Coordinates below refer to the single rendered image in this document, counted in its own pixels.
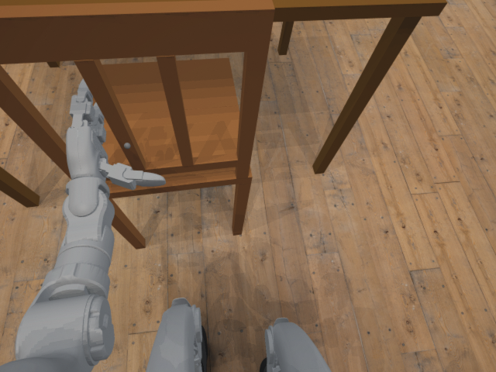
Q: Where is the left robot hand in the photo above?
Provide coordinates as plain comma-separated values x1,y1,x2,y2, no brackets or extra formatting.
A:
66,78,166,190

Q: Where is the robot shin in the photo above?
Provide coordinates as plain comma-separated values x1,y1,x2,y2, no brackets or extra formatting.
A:
267,318,289,372
161,298,202,372

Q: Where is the left robot upper arm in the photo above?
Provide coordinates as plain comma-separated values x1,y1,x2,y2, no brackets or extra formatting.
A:
0,294,115,372

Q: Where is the left robot forearm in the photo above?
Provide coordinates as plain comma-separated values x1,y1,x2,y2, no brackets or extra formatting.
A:
15,176,115,360

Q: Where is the chair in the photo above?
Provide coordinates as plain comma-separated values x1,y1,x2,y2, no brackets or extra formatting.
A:
0,0,275,249

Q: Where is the robot left shin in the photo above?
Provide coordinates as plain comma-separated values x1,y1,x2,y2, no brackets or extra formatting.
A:
161,298,202,372

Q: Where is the robot right shin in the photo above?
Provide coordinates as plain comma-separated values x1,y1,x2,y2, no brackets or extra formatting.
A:
267,318,289,372

